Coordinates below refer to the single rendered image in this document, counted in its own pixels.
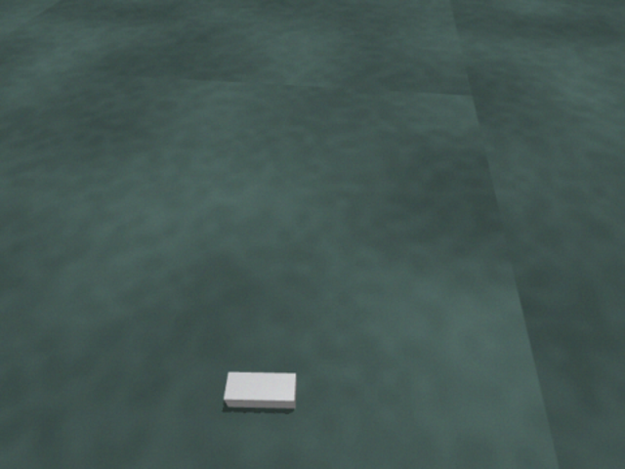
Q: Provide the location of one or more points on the carton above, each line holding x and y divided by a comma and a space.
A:
261, 389

